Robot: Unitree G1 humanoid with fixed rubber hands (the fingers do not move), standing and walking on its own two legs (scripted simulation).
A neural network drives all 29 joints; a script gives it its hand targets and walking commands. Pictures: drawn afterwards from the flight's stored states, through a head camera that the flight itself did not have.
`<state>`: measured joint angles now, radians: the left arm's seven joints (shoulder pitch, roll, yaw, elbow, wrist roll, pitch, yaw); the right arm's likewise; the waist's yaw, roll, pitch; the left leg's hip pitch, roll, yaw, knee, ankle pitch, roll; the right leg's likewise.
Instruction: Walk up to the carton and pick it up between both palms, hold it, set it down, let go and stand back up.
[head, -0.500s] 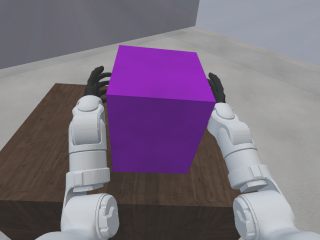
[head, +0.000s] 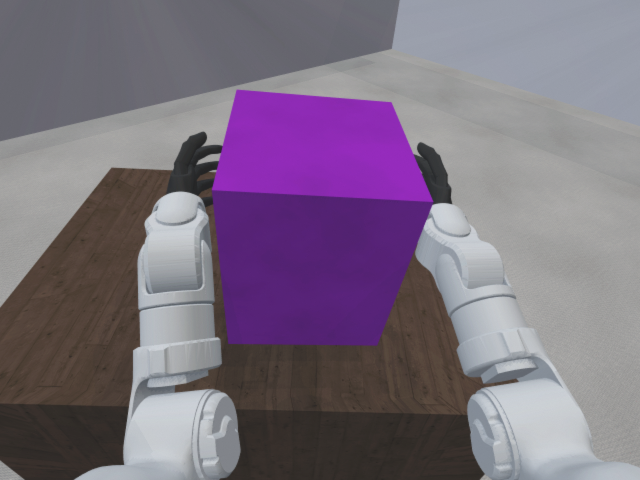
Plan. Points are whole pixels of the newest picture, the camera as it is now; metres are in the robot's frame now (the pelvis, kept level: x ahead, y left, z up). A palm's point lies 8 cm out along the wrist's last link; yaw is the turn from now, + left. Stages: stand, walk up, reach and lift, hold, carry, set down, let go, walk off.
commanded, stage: hold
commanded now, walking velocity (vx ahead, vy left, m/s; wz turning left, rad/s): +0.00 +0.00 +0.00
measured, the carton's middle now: (309, 223) +0.38 +0.01 +0.16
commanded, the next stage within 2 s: set down in 0.70 s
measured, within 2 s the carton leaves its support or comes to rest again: neither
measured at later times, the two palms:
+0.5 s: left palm (186, 196) +0.36 +0.15 +0.22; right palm (432, 205) +0.36 -0.14 +0.21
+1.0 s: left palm (175, 200) +0.35 +0.16 +0.22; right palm (423, 207) +0.36 -0.13 +0.20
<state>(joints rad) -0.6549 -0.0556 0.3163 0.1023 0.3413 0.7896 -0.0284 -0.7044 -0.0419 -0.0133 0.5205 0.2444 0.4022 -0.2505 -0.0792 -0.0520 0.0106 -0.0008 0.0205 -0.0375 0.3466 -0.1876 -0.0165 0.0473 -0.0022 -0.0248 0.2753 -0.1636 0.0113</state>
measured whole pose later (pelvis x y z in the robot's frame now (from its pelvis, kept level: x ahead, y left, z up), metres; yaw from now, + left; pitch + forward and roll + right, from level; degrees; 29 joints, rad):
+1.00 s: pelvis +0.00 +0.00 +0.00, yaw +0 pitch -10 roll -1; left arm -0.66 -0.09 0.34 0.16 0.40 0.62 -0.05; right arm -0.69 0.01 -0.09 0.60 0.11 0.20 -0.18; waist -0.05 -0.07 0.02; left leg 0.02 0.01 -0.04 0.33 -0.18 -0.01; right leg 0.07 -0.01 -0.03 0.27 -0.16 0.01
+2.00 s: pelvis +0.01 -0.02 +0.00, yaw +0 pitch -3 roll -1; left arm -0.50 -0.15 0.28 0.27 0.35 0.40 0.06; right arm -0.59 -0.02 -0.12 0.78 0.03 -0.07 -0.12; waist 0.04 -0.06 0.04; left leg -0.09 0.04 -0.03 0.30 -0.16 -0.04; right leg -0.05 0.01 -0.05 0.26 -0.15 -0.02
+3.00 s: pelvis +0.01 -0.03 +0.00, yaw -2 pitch +7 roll +0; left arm -0.52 -0.21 0.42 0.50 0.36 0.14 0.10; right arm -0.69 -0.02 -0.29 1.00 -0.15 -0.22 -0.03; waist 0.09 -0.03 -0.04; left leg -0.27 0.07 0.02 0.27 -0.12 -0.05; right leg -0.25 0.03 -0.03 0.25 -0.11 -0.03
